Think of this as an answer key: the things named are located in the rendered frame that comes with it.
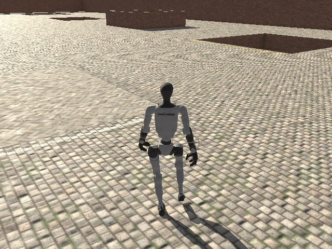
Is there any left robot thigh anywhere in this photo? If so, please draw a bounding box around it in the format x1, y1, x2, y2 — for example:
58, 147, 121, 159
148, 145, 162, 183

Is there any robot right shin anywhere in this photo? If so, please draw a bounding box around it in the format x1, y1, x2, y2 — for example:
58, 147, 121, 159
176, 160, 184, 195

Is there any left robot upper arm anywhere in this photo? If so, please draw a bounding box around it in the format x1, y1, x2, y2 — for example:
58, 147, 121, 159
142, 105, 156, 133

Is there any right robot forearm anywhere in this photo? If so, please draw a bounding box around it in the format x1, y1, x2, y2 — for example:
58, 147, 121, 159
186, 127, 197, 153

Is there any right robot upper arm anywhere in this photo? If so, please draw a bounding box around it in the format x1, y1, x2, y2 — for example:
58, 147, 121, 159
177, 105, 191, 135

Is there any right robot hand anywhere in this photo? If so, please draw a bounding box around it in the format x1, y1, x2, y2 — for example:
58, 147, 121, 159
186, 152, 198, 167

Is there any left robot hand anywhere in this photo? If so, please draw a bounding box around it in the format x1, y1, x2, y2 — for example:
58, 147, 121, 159
139, 141, 150, 151

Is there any left robot forearm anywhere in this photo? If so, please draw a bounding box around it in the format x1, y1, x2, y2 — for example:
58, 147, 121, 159
139, 126, 147, 144

